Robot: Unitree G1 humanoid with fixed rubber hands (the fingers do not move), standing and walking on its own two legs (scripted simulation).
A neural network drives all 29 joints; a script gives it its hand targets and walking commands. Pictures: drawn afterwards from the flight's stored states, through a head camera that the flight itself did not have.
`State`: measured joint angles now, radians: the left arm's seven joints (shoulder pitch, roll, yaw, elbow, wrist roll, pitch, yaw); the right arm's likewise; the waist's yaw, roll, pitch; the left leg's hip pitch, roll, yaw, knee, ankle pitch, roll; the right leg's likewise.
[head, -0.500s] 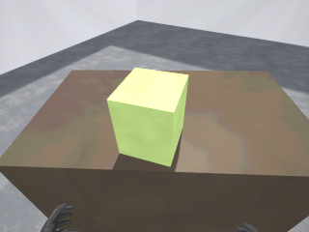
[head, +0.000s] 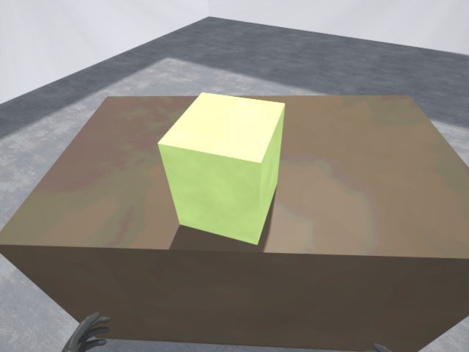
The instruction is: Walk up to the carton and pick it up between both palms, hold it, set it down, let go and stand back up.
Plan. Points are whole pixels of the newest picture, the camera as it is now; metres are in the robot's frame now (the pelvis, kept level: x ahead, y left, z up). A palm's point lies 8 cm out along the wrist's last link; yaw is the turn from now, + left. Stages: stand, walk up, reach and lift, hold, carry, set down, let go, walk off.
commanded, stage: stand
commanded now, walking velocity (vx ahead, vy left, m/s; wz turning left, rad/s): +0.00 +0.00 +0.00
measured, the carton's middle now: (229, 167) +0.51 +0.00 +0.04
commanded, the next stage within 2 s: none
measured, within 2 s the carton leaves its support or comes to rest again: neither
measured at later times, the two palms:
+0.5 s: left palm out of the picture +0.15 +0.28 -0.05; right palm out of the picture +0.08 -0.27 -0.11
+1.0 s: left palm out of the picture +0.15 +0.28 -0.05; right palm out of the picture +0.08 -0.27 -0.11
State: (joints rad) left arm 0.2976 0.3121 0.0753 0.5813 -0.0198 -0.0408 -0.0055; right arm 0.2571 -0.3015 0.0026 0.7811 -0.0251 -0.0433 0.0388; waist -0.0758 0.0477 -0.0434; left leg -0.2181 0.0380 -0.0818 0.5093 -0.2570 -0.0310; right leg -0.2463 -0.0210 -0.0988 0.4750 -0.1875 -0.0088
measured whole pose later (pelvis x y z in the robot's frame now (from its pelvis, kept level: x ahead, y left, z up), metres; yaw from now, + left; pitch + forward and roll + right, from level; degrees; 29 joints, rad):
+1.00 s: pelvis +0.00 +0.00 +0.00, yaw +0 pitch -2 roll -1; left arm 0.30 0.32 0.08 0.58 -0.02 -0.04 -0.01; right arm 0.26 -0.31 0.00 0.80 -0.03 -0.04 0.04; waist -0.08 0.05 0.00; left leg -0.22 0.04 -0.08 0.51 -0.26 -0.03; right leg -0.25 -0.02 -0.10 0.48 -0.19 -0.01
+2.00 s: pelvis +0.01 +0.00 +0.00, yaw +0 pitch -2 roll -1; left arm 0.29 0.32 0.08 0.58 -0.02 -0.03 -0.01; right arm 0.25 -0.31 0.00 0.83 -0.03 -0.04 0.04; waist -0.08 0.05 0.02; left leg -0.22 0.04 -0.08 0.51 -0.26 -0.04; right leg -0.25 -0.02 -0.10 0.48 -0.20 -0.01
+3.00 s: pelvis +0.01 +0.00 +0.00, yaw +0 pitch -2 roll -1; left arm 0.29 0.32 0.08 0.60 -0.02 -0.03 -0.01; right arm 0.24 -0.32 0.00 0.86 -0.03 -0.03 0.04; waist -0.08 0.05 0.00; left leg -0.22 0.04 -0.08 0.51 -0.27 -0.04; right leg -0.25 -0.02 -0.10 0.48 -0.21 -0.01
